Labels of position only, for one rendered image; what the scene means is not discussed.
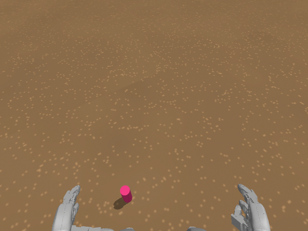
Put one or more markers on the right robot hand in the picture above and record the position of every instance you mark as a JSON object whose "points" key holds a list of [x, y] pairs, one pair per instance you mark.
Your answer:
{"points": [[256, 218]]}

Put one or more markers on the can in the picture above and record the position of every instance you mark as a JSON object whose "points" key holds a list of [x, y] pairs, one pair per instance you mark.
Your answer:
{"points": [[126, 193]]}

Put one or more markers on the left robot hand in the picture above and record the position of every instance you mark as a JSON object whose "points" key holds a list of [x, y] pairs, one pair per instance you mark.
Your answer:
{"points": [[66, 212]]}

